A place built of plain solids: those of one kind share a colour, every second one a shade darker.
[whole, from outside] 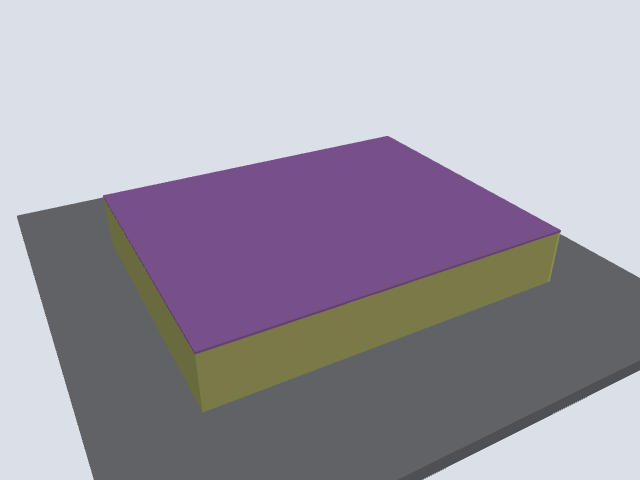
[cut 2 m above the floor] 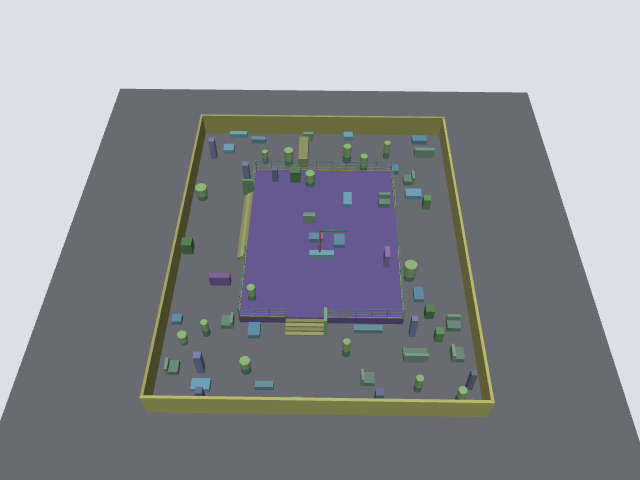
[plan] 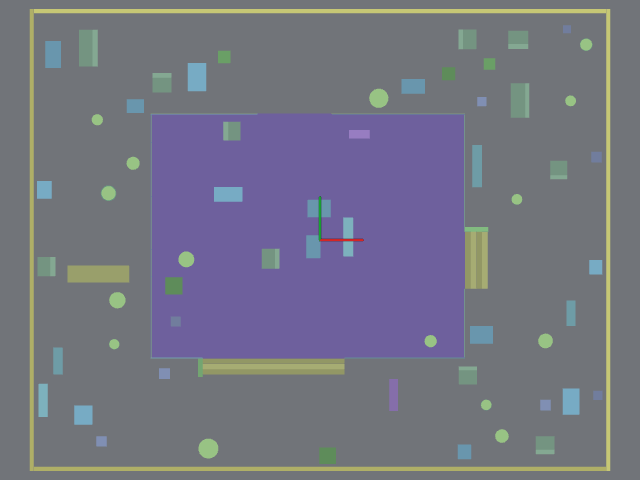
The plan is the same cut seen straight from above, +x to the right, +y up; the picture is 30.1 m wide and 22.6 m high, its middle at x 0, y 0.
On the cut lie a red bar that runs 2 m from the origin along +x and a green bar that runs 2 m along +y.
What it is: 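A room whose floor changes level by 0.69 m; the upper floor's rim is guarded but for openings; in an opening a masonry flight goes down, or there is a bare drop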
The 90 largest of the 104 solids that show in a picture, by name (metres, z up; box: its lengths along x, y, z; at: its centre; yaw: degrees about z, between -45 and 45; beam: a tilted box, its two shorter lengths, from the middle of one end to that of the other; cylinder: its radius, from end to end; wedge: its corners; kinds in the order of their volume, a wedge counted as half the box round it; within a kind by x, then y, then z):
{
 "floor_1": {"box": [14.81, 11.55, 0.74], "at": [-0.57, 0.19, 0.32]},
 "roof_1": {"box": [27.34, 21.75, 0.16], "at": [0.0, 0.0, 4.32]},
 "wall_1": {"box": [0.2, 21.75, 4.29], "at": [-13.57, 0.0, 2.09]},
 "wall_2": {"box": [26.94, 0.2, 4.29], "at": [0.0, -10.78, 2.09]},
 "wall_3": {"box": [26.94, 0.2, 4.29], "at": [0.0, 10.78, 2.09]},
 "wall_4": {"box": [0.2, 21.75, 4.29], "at": [13.57, 0.0, 2.09]},
 "column_1": {"box": [0.49, 0.49, 4.29], "at": [-10.29, -9.48, 2.09]},
 "column_2": {"box": [0.51, 0.51, 4.29], "at": [-7.32, -6.29, 2.09]},
 "column_3": {"box": [0.47, 0.47, 3.54], "at": [-6.79, -3.84, 2.47]},
 "column_4": {"box": [0.43, 0.43, 4.29], "at": [7.62, 6.51, 2.09]},
 "column_5": {"box": [0.5, 0.5, 4.29], "at": [10.62, -7.77, 2.09]},
 "column_6": {"box": [0.38, 0.38, 4.29], "at": [11.63, 9.92, 2.09]},
 "column_7": {"box": [0.5, 0.5, 4.29], "at": [13.02, 3.9, 2.09]},
 "column_8": {"box": [0.44, 0.44, 4.29], "at": [13.08, -7.32, 2.09]},
 "seat_1": {"box": [0.6, 0.91, 0.48], "at": [-13.0, -1.25, 0.19]},
 "seat_2": {"box": [0.25, 0.91, 0.95], "at": [-12.57, -1.25, 0.42]},
 "seat_3": {"box": [0.63, 1.73, 0.48], "at": [-11.03, 9.03, 0.19]},
 "seat_4": {"box": [0.26, 1.73, 0.93], "at": [-10.59, 9.03, 0.42]},
 "seat_5": {"box": [0.89, 0.69, 0.5], "at": [-7.44, 7.29, 0.2]},
 "seat_6": {"box": [0.89, 0.22, 0.91], "at": [-7.44, 7.75, 0.41]},
 "seat_7": {"box": [0.24, 0.89, 0.91], "at": [-4.44, 5.12, 1.15]},
 "seat_8": {"box": [0.58, 0.89, 0.43], "at": [-4.03, 5.12, 0.91]},
 "seat_9": {"box": [0.63, 0.95, 0.46], "at": [-2.43, -0.89, 0.92]},
 "seat_10": {"box": [0.21, 0.95, 0.9], "at": [-2.01, -0.89, 1.15]},
 "seat_11": {"box": [0.21, 0.94, 0.94], "at": [6.63, 9.44, 0.42]},
 "seat_12": {"box": [0.86, 0.68, 0.48], "at": [6.97, -6.47, 0.19]},
 "seat_13": {"box": [0.86, 0.18, 0.85], "at": [6.97, -6.04, 0.38]},
 "seat_14": {"box": [0.64, 0.94, 0.49], "at": [7.05, 9.44, 0.2]},
 "seat_15": {"box": [0.68, 1.63, 0.49], "at": [9.32, 6.57, 0.19]},
 "seat_16": {"box": [0.94, 0.24, 0.89], "at": [9.33, 9.11, 0.4]},
 "seat_17": {"box": [0.94, 0.63, 0.51], "at": [9.33, 9.54, 0.2]},
 "seat_18": {"box": [0.2, 1.63, 0.96], "at": [9.76, 6.57, 0.43]},
 "seat_19": {"box": [0.88, 0.21, 0.89], "at": [10.6, -9.98, 0.39]},
 "seat_20": {"box": [0.88, 0.64, 0.5], "at": [10.6, -9.56, 0.2]},
 "seat_21": {"box": [0.8, 0.19, 0.93], "at": [11.24, 2.95, 0.41]},
 "seat_22": {"box": [0.8, 0.69, 0.48], "at": [11.24, 3.39, 0.19]},
 "table_1": {"box": [0.7, 0.84, 0.5], "at": [-12.98, 2.36, 0.2]},
 "table_2": {"box": [0.74, 1.28, 0.51], "at": [-12.56, 8.74, 0.2]},
 "table_3": {"box": [0.87, 0.9, 0.47], "at": [-11.14, -8.24, 0.19]},
 "table_4": {"box": [0.81, 0.65, 0.5], "at": [-8.69, 6.3, 0.2]},
 "table_5": {"box": [0.88, 1.33, 0.46], "at": [-5.79, 7.67, 0.18]},
 "table_6": {"box": [1.35, 0.7, 0.46], "at": [-4.32, 2.15, 0.92]},
 "table_7": {"box": [0.67, 1.08, 0.44], "at": [-0.31, -0.32, 0.91]},
 "table_8": {"box": [1.09, 0.82, 0.38], "at": [-0.04, 1.48, 0.89]},
 "table_9": {"box": [1.1, 0.69, 0.44], "at": [4.39, 7.23, 0.17]},
 "table_10": {"box": [0.64, 0.69, 0.49], "at": [6.81, -9.97, 0.2]},
 "table_11": {"box": [1.09, 0.84, 0.46], "at": [7.6, -4.46, 0.18]},
 "table_12": {"box": [0.79, 1.24, 0.46], "at": [11.83, -7.61, 0.18]},
 "table_13": {"box": [0.62, 0.69, 0.49], "at": [12.98, -1.29, 0.2]},
 "bush_1": {"cylinder": 0.26, "from": [-10.48, 5.66, 0.63], "to": [-10.48, 5.66, 1.68]},
 "bush_2": {"cylinder": 0.33, "from": [-9.96, 2.2, 0.71], "to": [-9.96, 2.2, 1.69]},
 "bush_3": {"cylinder": 0.38, "from": [-9.54, -2.84, 0.64], "to": [-9.54, -2.84, 1.56]},
 "bush_4": {"cylinder": 0.31, "from": [-8.8, 3.61, 0.66], "to": [-8.8, 3.61, 1.64]},
 "bush_5": {"cylinder": 0.37, "from": [-6.29, -0.91, 1.17], "to": [-6.29, -0.91, 1.99]},
 "bush_6": {"cylinder": 0.47, "from": [-5.25, -9.82, 0.55], "to": [-5.25, -9.82, 1.27]},
 "bush_7": {"cylinder": 0.45, "from": [2.77, 6.67, 0.63], "to": [2.77, 6.67, 1.65]},
 "bush_8": {"cylinder": 0.29, "from": [5.21, -4.76, 1.15], "to": [5.21, -4.76, 2.23]},
 "bush_9": {"cylinder": 0.24, "from": [7.83, -7.77, 0.71], "to": [7.83, -7.77, 1.52]},
 "bush_10": {"cylinder": 0.32, "from": [8.57, -9.23, 0.45], "to": [8.57, -9.23, 1.1]},
 "bush_11": {"cylinder": 0.25, "from": [9.27, 1.92, 0.69], "to": [9.27, 1.92, 1.66]},
 "bush_12": {"cylinder": 0.35, "from": [10.62, -4.75, 0.73], "to": [10.62, -4.75, 1.35]},
 "bush_13": {"cylinder": 0.25, "from": [11.8, 6.55, 0.65], "to": [11.8, 6.55, 1.54]},
 "bush_14": {"cylinder": 0.28, "from": [12.53, 9.2, 0.68], "to": [12.53, 9.2, 1.41]},
 "tread_1": {"box": [6.67, 0.25, 0.22], "at": [-2.18, -6.21, 0.06]},
 "tread_2": {"box": [6.67, 0.25, 0.4], "at": [-2.18, -5.96, 0.15]},
 "tread_3": {"box": [6.67, 0.25, 0.57], "at": [-2.18, -5.71, 0.24]},
 "tread_4": {"box": [0.27, 2.68, 0.61], "at": [6.96, -0.96, 0.25]},
 "tread_5": {"box": [0.27, 2.68, 0.47], "at": [7.23, -0.96, 0.18]},
 "tread_6": {"box": [0.27, 2.68, 0.33], "at": [7.5, -0.96, 0.11]},
 "tread_7": {"box": [0.27, 2.68, 0.19], "at": [7.76, -0.96, 0.04]},
 "plinth_1": {"box": [0.82, 0.82, 1.15], "at": [-6.88, -2.16, 1.27]},
 "plinth_2": {"box": [0.6, 0.6, 1.15], "at": [-4.51, 8.61, 0.53]},
 "plinth_3": {"box": [0.79, 0.79, 1.14], "at": [0.36, -10.16, 0.52]},
 "plinth_4": {"box": [0.62, 0.62, 0.97], "at": [6.06, 7.83, 0.43]},
 "plinth_5": {"box": [0.54, 0.54, 1.13], "at": [7.98, 8.29, 0.51]},
 "desk_1": {"box": [2.91, 0.8, 1.12], "at": [-10.44, -1.6, 0.51]},
 "bench_1": {"box": [0.44, 1.57, 0.52], "at": [-13.03, -7.55, 0.21]},
 "bench_2": {"box": [0.45, 1.27, 0.52], "at": [-12.33, -5.7, 0.21]},
 "bench_3": {"box": [0.47, 1.84, 0.44], "at": [1.33, 0.14, 0.91]},
 "bench_4": {"box": [0.46, 2.0, 0.48], "at": [7.4, 3.48, 0.19]},
 "bench_5": {"box": [0.43, 1.2, 0.5], "at": [11.82, -3.45, 0.2]},
 "case_1": {"box": [0.99, 0.4, 1.85], "at": [1.85, 4.98, 1.62]},
 "case_2": {"box": [0.42, 1.51, 1.03], "at": [3.47, -7.3, 0.46]},
 "cheek_1": {"box": [0.23, 0.86, 1.84], "at": [-5.63, -6.02, 0.87]},
 "cheek_2": {"box": [1.1, 0.22, 3.92], "at": [7.38, 0.5, 1.91]},
 "pot_1": {"cylinder": 0.37, "from": [-9.96, 2.2, 0.0], "to": [-9.96, 2.2, 0.71]},
 "pot_2": {"cylinder": 0.39, "from": [2.77, 6.67, 0.0], "to": [2.77, 6.67, 0.63]},
 "pot_3": {"cylinder": 0.26, "from": [7.83, -7.77, 0.0], "to": [7.83, -7.77, 0.71]},
 "pot_4": {"cylinder": 0.32, "from": [10.62, -4.75, 0.0], "to": [10.62, -4.75, 0.73]},
 "pot_5": {"cylinder": 0.26, "from": [11.8, 6.55, 0.0], "to": [11.8, 6.55, 0.65]}
}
